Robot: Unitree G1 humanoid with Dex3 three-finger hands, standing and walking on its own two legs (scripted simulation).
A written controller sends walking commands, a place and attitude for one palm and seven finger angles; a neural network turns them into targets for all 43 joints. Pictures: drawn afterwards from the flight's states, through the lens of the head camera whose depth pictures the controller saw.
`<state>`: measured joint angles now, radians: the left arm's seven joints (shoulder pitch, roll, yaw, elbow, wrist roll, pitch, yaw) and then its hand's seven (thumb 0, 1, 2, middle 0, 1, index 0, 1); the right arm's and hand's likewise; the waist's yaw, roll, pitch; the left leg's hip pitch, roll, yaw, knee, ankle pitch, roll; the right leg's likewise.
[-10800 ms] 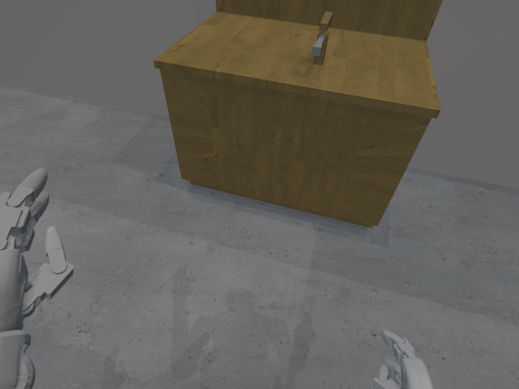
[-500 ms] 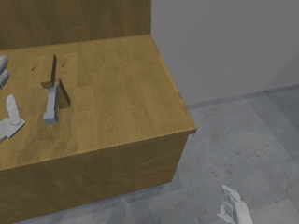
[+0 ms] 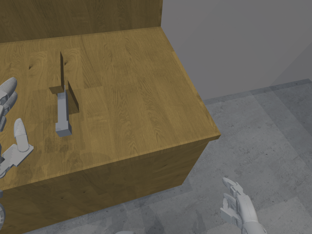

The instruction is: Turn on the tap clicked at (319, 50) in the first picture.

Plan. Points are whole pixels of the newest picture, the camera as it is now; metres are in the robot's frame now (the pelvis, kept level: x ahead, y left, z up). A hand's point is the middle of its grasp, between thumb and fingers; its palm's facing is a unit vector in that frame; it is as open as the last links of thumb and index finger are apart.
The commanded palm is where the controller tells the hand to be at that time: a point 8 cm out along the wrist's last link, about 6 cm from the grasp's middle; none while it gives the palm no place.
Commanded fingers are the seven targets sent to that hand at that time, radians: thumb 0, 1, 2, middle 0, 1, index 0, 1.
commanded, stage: come to a stop and stand still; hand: left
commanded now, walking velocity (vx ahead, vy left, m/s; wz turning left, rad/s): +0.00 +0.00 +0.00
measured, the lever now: (63, 128) +0.33 +0.26 +0.06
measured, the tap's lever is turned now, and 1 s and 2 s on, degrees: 0 0 0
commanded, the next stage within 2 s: look again from close up in 0.52 s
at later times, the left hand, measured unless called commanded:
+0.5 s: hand (17, 167) +0.20 +0.25 +0.16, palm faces +0.35 -0.84 -0.41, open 7.4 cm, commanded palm +0.14 +0.29 +0.18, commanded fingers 0.00 0.90 0.90 -0.20 -0.30 -0.20 -0.30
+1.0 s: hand (23, 173) +0.19 +0.24 +0.16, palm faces +0.35 -0.86 -0.38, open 7.4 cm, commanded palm +0.13 +0.28 +0.18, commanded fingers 0.00 0.90 0.90 -0.20 -0.30 -0.20 -0.30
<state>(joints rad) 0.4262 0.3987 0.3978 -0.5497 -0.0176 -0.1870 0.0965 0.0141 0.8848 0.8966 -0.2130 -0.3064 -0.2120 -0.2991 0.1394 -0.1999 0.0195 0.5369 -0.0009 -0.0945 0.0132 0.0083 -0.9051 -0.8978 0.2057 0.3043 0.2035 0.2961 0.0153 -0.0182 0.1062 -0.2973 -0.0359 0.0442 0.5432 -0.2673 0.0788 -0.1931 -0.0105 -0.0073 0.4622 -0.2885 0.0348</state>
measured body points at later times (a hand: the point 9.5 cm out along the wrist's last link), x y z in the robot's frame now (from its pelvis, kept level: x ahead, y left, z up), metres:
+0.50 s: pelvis -0.02 +0.01 +0.00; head +0.01 +0.02 +0.45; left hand +0.17 +0.30 +0.18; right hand +0.16 -0.22 -0.07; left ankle +0.01 +0.06 -0.74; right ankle -0.03 -0.15 -0.74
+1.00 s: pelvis -0.03 -0.01 +0.01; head -0.01 +0.01 +0.45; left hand +0.16 +0.28 +0.18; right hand +0.16 -0.23 -0.07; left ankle +0.01 +0.06 -0.74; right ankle -0.03 -0.15 -0.74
